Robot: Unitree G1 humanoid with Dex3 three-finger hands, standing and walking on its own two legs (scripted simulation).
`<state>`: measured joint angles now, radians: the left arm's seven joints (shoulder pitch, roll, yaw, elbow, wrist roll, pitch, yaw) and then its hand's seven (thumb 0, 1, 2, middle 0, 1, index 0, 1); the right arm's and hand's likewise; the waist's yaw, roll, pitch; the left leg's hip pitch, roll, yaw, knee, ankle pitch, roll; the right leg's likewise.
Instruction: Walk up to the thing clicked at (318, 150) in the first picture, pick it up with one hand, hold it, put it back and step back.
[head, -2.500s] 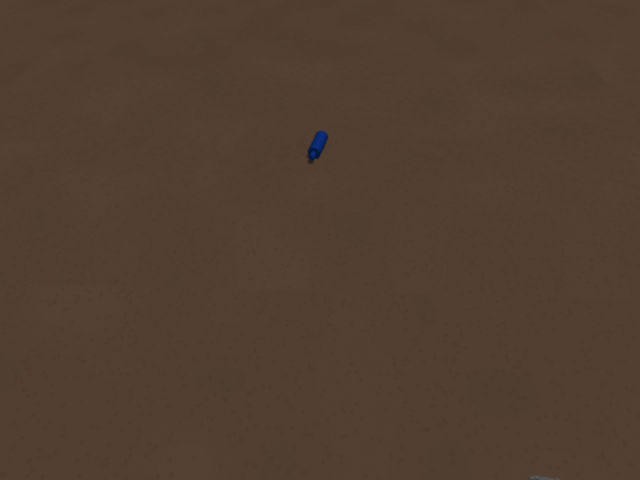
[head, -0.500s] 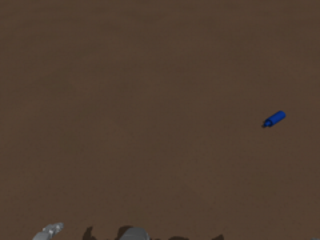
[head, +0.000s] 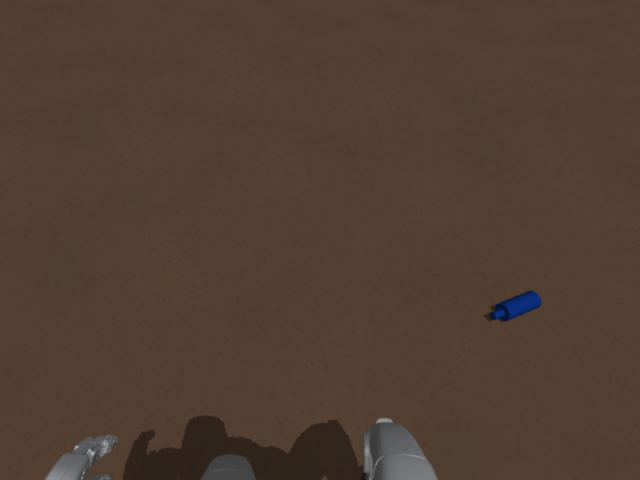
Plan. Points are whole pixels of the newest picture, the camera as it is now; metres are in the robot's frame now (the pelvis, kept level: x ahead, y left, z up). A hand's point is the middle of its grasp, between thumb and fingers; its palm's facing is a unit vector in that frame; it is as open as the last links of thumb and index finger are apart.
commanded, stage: walk up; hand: left
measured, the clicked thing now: (513, 307) +0.72 -0.76 -0.71
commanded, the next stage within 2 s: none
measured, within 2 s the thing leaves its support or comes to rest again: neither
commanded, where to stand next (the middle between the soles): +0.49 -1.15 m, yaw +24 degrees
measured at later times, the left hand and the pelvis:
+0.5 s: hand out of the picture +0.12 +0.03 -0.14, palm faces +0.19 -0.92 -0.36, open 7.4 cm; pelvis +0.14 -0.25 +0.01, yaw +11 degrees
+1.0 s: hand (450, 394) +0.24 -0.20 -0.13, palm faces +0.22 -0.91 -0.36, open 7.4 cm; pelvis +0.24 -0.49 +0.00, yaw +16 degrees
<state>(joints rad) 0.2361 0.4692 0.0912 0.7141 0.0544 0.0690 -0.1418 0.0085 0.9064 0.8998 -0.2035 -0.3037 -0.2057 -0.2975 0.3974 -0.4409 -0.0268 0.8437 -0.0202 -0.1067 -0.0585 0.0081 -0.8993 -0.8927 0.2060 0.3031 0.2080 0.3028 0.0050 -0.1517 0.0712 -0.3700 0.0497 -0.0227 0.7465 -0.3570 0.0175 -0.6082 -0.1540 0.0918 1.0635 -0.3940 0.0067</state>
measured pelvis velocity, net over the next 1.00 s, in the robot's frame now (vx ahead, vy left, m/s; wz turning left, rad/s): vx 0.24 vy -0.49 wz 0.29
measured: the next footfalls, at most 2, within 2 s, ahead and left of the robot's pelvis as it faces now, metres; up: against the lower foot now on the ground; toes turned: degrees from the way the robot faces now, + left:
right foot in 0.10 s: +0.16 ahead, -0.26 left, +0.00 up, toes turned +0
left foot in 0.50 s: +0.23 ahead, -0.15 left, +0.00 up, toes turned +16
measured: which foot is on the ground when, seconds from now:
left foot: down 0.00-0.12, up 0.14-0.48, down 0.50-0.82, up 0.84-1.00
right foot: up 0.00-0.08, down 0.10-0.50, up 0.52-0.78, down 0.80-1.00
